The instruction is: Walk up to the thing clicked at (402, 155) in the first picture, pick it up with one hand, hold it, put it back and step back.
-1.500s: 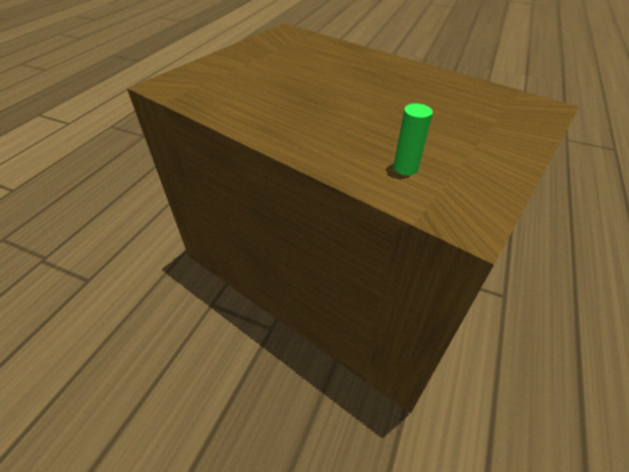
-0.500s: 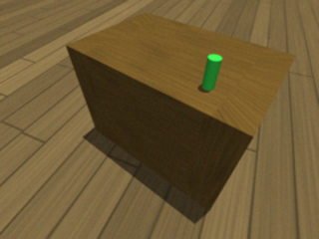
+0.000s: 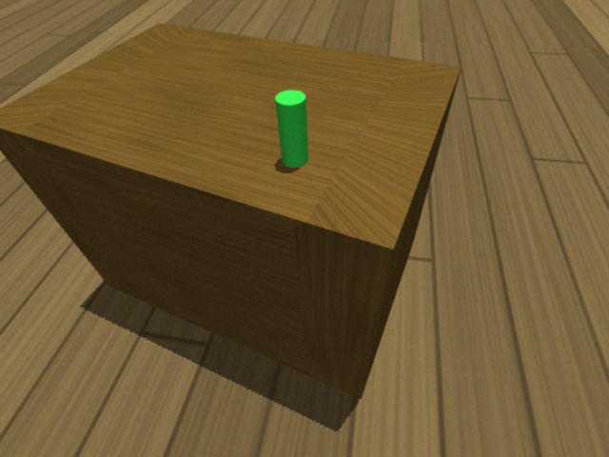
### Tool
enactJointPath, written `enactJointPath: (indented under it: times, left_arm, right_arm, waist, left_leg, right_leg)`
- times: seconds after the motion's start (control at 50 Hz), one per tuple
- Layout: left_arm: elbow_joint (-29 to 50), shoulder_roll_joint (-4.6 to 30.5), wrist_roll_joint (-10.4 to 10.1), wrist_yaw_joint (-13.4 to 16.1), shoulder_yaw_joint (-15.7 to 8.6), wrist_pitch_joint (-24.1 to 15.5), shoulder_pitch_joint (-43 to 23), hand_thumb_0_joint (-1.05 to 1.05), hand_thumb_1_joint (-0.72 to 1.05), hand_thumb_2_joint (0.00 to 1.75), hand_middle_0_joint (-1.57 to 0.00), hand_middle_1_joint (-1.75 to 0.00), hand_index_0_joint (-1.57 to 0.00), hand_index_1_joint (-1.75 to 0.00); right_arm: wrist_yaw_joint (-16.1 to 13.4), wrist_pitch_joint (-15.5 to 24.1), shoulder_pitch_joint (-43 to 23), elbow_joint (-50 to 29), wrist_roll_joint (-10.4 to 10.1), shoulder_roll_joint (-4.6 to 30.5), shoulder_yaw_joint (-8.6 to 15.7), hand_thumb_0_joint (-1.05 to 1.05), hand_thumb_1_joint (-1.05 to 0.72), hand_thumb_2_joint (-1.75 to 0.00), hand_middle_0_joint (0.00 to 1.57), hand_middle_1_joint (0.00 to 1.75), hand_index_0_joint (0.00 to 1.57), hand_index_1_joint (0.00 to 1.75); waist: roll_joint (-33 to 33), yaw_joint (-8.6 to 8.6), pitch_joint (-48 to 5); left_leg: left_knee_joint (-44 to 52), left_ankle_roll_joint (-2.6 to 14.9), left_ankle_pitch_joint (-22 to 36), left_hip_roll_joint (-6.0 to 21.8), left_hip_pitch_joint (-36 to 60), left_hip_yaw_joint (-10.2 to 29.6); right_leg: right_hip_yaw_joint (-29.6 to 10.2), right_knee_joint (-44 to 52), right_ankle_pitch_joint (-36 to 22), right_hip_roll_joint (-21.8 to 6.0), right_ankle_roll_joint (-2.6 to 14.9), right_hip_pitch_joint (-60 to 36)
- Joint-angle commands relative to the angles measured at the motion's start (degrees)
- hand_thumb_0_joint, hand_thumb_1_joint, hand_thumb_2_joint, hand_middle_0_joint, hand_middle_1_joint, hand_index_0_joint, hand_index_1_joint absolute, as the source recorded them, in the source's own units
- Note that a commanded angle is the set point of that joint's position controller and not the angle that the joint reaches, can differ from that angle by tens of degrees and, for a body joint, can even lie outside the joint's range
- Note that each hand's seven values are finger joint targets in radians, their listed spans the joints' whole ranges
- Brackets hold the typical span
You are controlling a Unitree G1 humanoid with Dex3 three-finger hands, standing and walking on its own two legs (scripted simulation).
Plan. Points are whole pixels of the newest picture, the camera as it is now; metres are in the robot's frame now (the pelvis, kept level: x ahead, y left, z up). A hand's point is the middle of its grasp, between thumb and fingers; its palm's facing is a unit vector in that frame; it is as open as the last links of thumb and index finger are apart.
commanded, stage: walk up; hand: left
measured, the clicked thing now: (293, 130) +0.67 +0.05 +0.07
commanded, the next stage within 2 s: none
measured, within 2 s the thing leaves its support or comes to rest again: neither
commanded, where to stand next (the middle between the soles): +0.17 +0.01 m, yaw -21 degrees
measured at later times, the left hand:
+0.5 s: hand (144, 376) +0.28 +0.29 -0.13, palm faces -0.26 -0.88 -0.40, open 7.4 cm
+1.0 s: hand (183, 353) +0.32 +0.24 -0.14, palm faces -0.37 -0.85 -0.38, open 7.4 cm
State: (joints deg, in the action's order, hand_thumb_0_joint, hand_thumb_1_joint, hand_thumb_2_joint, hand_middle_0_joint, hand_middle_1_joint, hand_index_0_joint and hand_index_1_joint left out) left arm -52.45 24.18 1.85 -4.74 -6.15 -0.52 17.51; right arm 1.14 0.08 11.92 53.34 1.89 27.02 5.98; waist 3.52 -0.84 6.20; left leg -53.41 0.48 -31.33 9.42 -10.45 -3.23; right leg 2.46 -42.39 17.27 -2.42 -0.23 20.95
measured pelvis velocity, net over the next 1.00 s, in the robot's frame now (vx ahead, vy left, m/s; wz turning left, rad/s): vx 0.13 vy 0.03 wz -0.35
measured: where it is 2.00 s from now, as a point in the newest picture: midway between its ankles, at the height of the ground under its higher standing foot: outside the picture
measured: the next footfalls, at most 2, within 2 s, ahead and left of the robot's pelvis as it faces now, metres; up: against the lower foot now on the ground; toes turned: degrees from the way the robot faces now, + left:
left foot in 0.32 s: +0.25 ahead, +0.13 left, +0.00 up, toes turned -6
right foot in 0.68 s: +0.13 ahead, -0.12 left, +0.00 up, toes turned -20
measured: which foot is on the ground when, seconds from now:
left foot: up 0.00-0.30, down 0.32-0.72, up 0.74-0.98, down 1.00-1.00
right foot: down 0.00-0.34, up 0.36-0.66, down 0.68-1.00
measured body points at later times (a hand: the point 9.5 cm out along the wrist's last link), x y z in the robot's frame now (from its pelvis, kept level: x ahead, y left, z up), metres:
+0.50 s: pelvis +0.13 +0.04 +0.01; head +0.19 +0.04 +0.46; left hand +0.30 +0.34 -0.11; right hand +0.15 -0.29 -0.09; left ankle +0.21 +0.14 -0.71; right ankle +0.08 -0.10 -0.65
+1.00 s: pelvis +0.13 +0.03 +0.00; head +0.17 +0.01 +0.45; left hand +0.34 +0.28 -0.11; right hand +0.11 -0.30 -0.11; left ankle +0.18 +0.16 -0.71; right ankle +0.13 -0.09 -0.71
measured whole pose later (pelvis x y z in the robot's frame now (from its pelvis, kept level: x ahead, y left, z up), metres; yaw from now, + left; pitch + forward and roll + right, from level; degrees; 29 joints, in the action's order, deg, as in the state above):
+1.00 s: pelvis +0.13 +0.03 +0.00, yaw -20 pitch -1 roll +1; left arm -45.1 21.9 0.9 -0.1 -1.1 0.1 10.9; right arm -0.6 0.7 10.5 49.6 -0.1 23.1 2.0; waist -0.5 0.1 7.3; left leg -42.0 -0.3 -23.0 2.0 -18.7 -0.8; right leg -3.6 -44.6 19.9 1.7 1.0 23.4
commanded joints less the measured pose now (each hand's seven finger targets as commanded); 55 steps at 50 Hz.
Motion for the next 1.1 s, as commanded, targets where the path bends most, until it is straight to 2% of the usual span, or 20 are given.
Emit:
enactJointPath:
  times: [0.0,0.06,0.16,0.26,0.3,0.32,0.36,0.44,0.54,0.66,0.68,0.7,0.72,0.8,0.9,0.96,1.0,1.02,1.04,1.08]
  left_arm:
    - [4.8,18.7,-1.7,2.6,-4.3,-1.7,5.8,0.0,0.9,0.9,-0.2,-0.3,-0.2,-0.3]
    - [6.2,15.3,-1.6,3.7,-2.9,-2.7,1.9,0.0,0.9,0.9,-0.2,-0.3,-0.2,-0.3]
    - [8.7,15.5,-1.0,4.3,-2.3,-4.1,3.2,0.0,0.9,0.9,-0.2,-0.3,-0.2,-0.3]
    - [10.9,13.5,-1.4,5.5,-0.4,-3.5,0.3,0.0,0.9,0.9,-0.2,-0.3,-0.2,-0.3]
    - [12.5,8.5,-2.3,6.0,1.2,-2.8,0.0,0.0,0.9,0.9,-0.2,-0.3,-0.2,-0.3]
    - [12.7,5.4,-2.7,6.2,2.1,-2.3,2.8,0.0,0.9,0.9,-0.2,-0.3,-0.2,-0.3]
    - [9.3,10.2,-2.4,7.3,1.3,-0.9,8.7,0.0,0.9,0.9,-0.2,-0.3,-0.2,-0.3]
    - [8.3,10.7,-2.4,6.3,0.4,-0.8,4.8,0.0,0.9,0.9,-0.2,-0.3,-0.2,-0.3]
    - [10.8,8.7,-1.8,5.4,0.9,-0.9,-1.4,0.0,0.9,0.9,-0.2,-0.3,-0.2,-0.3]
    - [8.9,10.0,-0.6,5.5,-0.6,-0.8,2.5,0.0,0.9,0.9,-0.2,-0.3,-0.2,-0.3]
    - [9.4,13.8,0.0,5.8,-1.8,-1.2,1.5,0.0,0.9,0.9,-0.2,-0.3,-0.2,-0.3]
    - [11.3,16.3,0.2,5.9,-2.0,-1.7,-1.6,0.0,0.9,0.9,-0.2,-0.3,-0.2,-0.3]
    - [11.6,18.7,-0.1,5.9,-1.9,-1.5,-3.2,0.0,0.9,0.9,-0.2,-0.3,-0.2,-0.3]
    - [10.8,12.6,-0.7,6.5,-0.4,-1.5,-5.6,0.0,0.9,0.9,-0.2,-0.3,-0.2,-0.3]
    - [11.0,12.1,-0.4,6.2,-0.2,-0.9,-4.4,0.0,0.9,0.9,-0.2,-0.3,-0.2,-0.3]
    - [11.4,11.7,-1.5,5.7,0.2,0.2,-8.8,0.0,0.9,0.9,-0.2,-0.3,-0.2,-0.3]
    - [12.0,5.4,-2.3,5.3,2.0,0.5,-8.7,0.0,0.9,0.9,-0.2,-0.3,-0.2,-0.3]
    - [10.5,9.4,-1.7,6.0,0.8,1.0,-9.0,0.0,0.9,0.9,-0.2,-0.3,-0.2,-0.3]
    - [9.1,11.4,-1.2,6.1,0.3,0.9,-8.5,0.0,0.9,0.9,-0.2,-0.3,-0.2,-0.3]
    - [6.7,10.6,-1.3,4.9,-0.1,0.3,-6.7,0.0,0.9,0.9,-0.2,-0.3,-0.2,-0.3]
  right_arm:
    - [0.5,2.5,-5.6,-9.0,-1.3,10.2,1.1,0.0,-0.9,-0.9,0.2,0.3,0.2,0.3]
    - [0.8,1.9,3.0,-6.9,-1.8,7.9,0.4,0.0,-0.9,-0.9,0.2,0.3,0.2,0.3]
    - [1.8,1.1,1.9,-10.0,0.2,7.5,1.1,0.0,-0.9,-0.9,0.2,0.3,0.2,0.3]
    - [0.1,2.3,4.4,-9.9,-0.3,5.6,1.4,0.0,-0.9,-0.9,0.2,0.3,0.2,0.3]
    - [-0.6,3.1,9.1,-8.8,0.3,8.9,2.6,0.0,-0.9,-0.9,0.2,0.3,0.2,0.3]
    - [-0.9,3.4,8.3,-10.0,0.5,12.7,3.3,0.0,-0.9,-0.9,0.2,0.3,0.2,0.3]
    - [-1.0,2.9,3.4,-11.3,-1.0,13.4,3.2,0.0,-0.9,-0.9,0.2,0.3,0.2,0.3]
    - [-1.6,2.7,1.8,-11.7,-0.9,10.8,2.0,0.0,-0.9,-0.9,0.2,0.3,0.2,0.3]
    - [-1.8,2.5,6.8,-11.2,-0.8,11.2,1.8,0.0,-0.9,-0.9,0.2,0.3,0.2,0.3]
    - [-1.4,0.6,0.4,-13.6,-2.0,9.3,0.5,0.0,-0.9,-0.9,0.2,0.3,0.2,0.3]
    - [-1.4,0.4,0.8,-14.0,-2.3,6.4,-0.3,0.0,-0.9,-0.9,0.2,0.3,0.2,0.3]
    - [-1.7,-0.1,-0.1,-14.5,-2.4,4.1,-1.2,0.0,-0.9,-0.9,0.2,0.3,0.2,0.3]
    - [-2.9,-0.5,-1.6,-13.5,-1.9,7.5,-0.1,0.0,-0.9,-0.9,0.2,0.3,0.2,0.3]
    - [-2.4,0.3,1.2,-9.2,-3.0,6.9,-0.6,0.0,-0.9,-0.9,0.2,0.3,0.2,0.3]
    - [-2.6,1.6,0.7,-8.1,-2.0,6.5,-1.0,0.0,-0.9,-0.9,0.2,0.3,0.2,0.3]
    - [-2.9,2.6,6.5,-4.5,-1.3,5.7,-0.6,0.0,-0.9,-0.9,0.2,0.3,0.2,0.3]
    - [-3.3,3.6,4.8,-5.2,0.3,10.9,0.4,0.0,-0.9,-0.9,0.2,0.3,0.2,0.3]
    - [-3.0,3.5,1.4,-6.3,-0.5,14.7,1.1,0.0,-0.9,-0.9,0.2,0.3,0.2,0.3]
    - [-2.9,3.7,-2.6,-7.2,-0.7,15.0,1.3,0.0,-0.9,-0.9,0.2,0.3,0.2,0.3]
    - [-2.8,3.5,-6.1,-7.7,-0.3,10.9,-0.2,0.0,-0.9,-0.9,0.2,0.3,0.2,0.3]
  waist:
    - [-9.8,-3.14,0.7]
    - [-10.9,0.81,-1.7]
    - [-9.5,-0.15,0.6]
    - [-10.2,2.72,-4.9]
    - [0.2,4.61,-7.5]
    - [11.0,3.37,-8.6]
    - [7.5,1.07,-10.0]
    - [7.3,0.6,-5.0]
    - [6.3,3.59,-9.8]
    - [2.1,-1.46,-11.5]
    - [-8.3,-1.41,-10.8]
    - [-16.2,-0.27,-7.1]
    - [-16.1,-1.39,-7.7]
    - [-12.4,1.12,-8.0]
    - [-13.9,-0.51,-11.4]
    - [-10.8,3.05,-12.3]
    - [4.3,2.58,-11.1]
    - [7.6,2.47,-8.4]
    - [7.0,1.29,-5.9]
    - [4.8,-1.05,-3.2]
  left_leg:
    - [-16.6,0.27,0.8,-3.3,-24.9,6.8]
    - [-7.4,0.72,8.6,-1.7,-17.3,5.5]
    - [2.7,-0.41,11.4,-2.7,-17.0,4.3]
    - [16.0,1.1,19.6,-6.1,-2.5,2.5]
    - [27.6,2.96,29.5,-2.2,3.8,8.6]
    - [31.7,6.1,35.4,9.6,8.1,25.0]
    - [32.1,14.09,28.1,16.0,2.3,31.3]
    - [28.2,10.91,35.8,7.6,-1.9,14.5]
    - [20.9,12.25,54.9,8.1,6.8,9.7]
    - [10.6,6.97,35.6,6.2,-8.7,5.6]
    - [2.4,3.46,24.3,1.6,-16.7,2.6]
    - [-4.4,0.52,-1.5,-7.0,-24.4,-0.6]
    - [-9.5,0.44,-8.4,-5.3,-19.1,4.4]
    - [-6.6,0.18,0.2,-5.8,-19.6,4.2]
    - [7.3,-0.67,1.5,-7.4,-13.9,2.2]
    - [25.2,-0.09,16.9,-9.5,0.2,0.0]
    - [32.0,5.4,22.6,6.7,7.2,23.4]
    - [32.8,13.99,21.4,16.2,-0.5,30.7]
    - [32.2,17.72,22.4,18.7,-6.3,32.1]
    - [28.7,12.43,23.3,9.3,-9.6,17.0]
  right_leg:
    - [-40.0,31.7,17.7,-16.8,16.45,-11.7]
    - [-23.3,25.8,5.2,-10.0,11.46,-8.4]
    - [-21.9,26.7,9.6,-9.5,12.75,-2.9]
    - [-14.7,9.6,-27.2,-8.0,10.17,1.5]
    - [-8.2,-5.0,-17.4,0.1,4.73,3.9]
    - [-5.3,-15.1,4.4,8.2,1.81,10.7]
    - [-9.7,-24.6,17.5,4.9,1.8,7.2]
    - [-8.6,-22.7,12.1,2.5,2.19,8.8]
    - [-4.1,-9.3,9.6,2.5,0.93,7.7]
    - [-2.5,9.8,-5.1,3.7,3.95,-10.8]
    - [-16.7,13.1,-9.9,-4.5,6.51,-13.4]
    - [-34.1,17.6,-16.4,-15.8,13.32,-11.2]
    - [-37.0,16.4,-20.8,-19.8,19.54,-5.0]
    - [-20.6,10.1,-35.3,-9.1,13.05,-10.5]
    - [-19.0,8.0,-33.3,-6.9,13.07,-13.1]
    - [-15.4,2.2,-22.1,-4.5,9.59,-4.6]
    - [-10.6,-7.7,-1.3,3.9,2.59,9.7]
    - [-8.5,-12.6,16.3,4.2,1.57,8.5]
    - [-10.2,-14.7,17.2,1.1,1.34,5.1]
    - [-8.0,-8.0,14.1,1.5,2.26,0.0]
